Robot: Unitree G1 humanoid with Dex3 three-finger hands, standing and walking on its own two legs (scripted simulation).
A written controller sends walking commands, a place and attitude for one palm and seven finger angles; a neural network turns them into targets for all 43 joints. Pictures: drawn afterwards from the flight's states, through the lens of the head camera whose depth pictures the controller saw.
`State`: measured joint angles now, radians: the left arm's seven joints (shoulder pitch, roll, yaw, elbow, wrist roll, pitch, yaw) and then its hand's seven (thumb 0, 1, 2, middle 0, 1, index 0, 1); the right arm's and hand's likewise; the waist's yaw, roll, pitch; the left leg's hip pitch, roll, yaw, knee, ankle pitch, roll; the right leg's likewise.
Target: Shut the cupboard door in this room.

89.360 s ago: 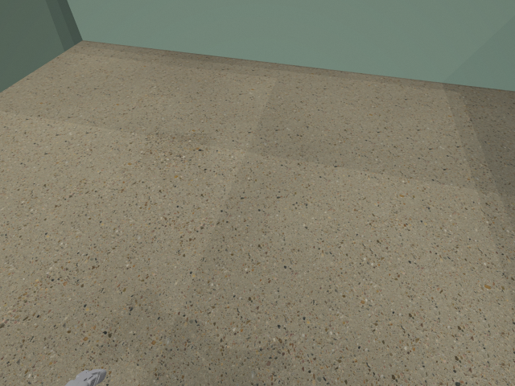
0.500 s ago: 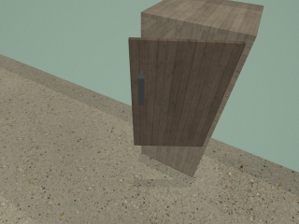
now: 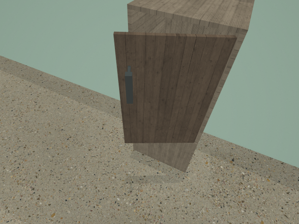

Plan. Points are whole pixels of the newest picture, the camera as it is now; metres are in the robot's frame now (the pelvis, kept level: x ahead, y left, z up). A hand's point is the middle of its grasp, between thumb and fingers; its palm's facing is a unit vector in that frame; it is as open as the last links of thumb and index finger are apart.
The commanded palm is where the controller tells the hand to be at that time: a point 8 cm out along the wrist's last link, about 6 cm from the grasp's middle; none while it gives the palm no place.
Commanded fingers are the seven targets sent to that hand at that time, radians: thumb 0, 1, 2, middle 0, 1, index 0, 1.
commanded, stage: shuffle to correct the standing spot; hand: left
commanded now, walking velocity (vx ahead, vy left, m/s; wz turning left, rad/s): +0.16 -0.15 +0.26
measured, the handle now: (129, 84) +0.55 +0.11 +0.06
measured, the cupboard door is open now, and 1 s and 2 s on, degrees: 27 27 27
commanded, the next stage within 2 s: come to a stop and stand still in 0.72 s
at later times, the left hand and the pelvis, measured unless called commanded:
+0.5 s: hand out of the picture +0.11 +0.17 -0.18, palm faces +0.06 -0.99 -0.14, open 7.3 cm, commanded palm none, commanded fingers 0.00 0.90 0.90 -0.20 -0.30 -0.20 -0.30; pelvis +0.08 -0.01 +0.01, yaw +3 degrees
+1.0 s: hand (133, 211) +0.20 +0.06 -0.18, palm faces +0.13 -0.98 -0.18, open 7.2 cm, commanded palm none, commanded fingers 0.00 0.90 0.90 -0.20 -0.30 -0.20 -0.30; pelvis +0.14 -0.12 -0.01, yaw +5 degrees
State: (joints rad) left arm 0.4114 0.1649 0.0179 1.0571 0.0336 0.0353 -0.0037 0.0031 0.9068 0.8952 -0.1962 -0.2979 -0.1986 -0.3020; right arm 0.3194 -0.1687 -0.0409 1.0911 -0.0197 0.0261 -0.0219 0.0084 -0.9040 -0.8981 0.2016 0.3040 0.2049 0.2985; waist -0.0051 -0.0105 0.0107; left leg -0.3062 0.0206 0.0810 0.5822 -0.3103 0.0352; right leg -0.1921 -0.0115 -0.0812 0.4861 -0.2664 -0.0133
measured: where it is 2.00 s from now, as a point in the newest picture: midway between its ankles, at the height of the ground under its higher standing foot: outside the picture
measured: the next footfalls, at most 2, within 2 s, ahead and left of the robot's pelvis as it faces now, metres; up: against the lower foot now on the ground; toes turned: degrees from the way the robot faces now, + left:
left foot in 0.22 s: +0.09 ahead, +0.09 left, +0.00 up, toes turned +13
right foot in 0.72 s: +0.23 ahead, -0.19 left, +0.00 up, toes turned +4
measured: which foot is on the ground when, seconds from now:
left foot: up 0.00-0.20, down 0.22-0.72, up 0.74-1.00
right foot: down 0.00-0.24, up 0.26-0.70, down 0.72-1.00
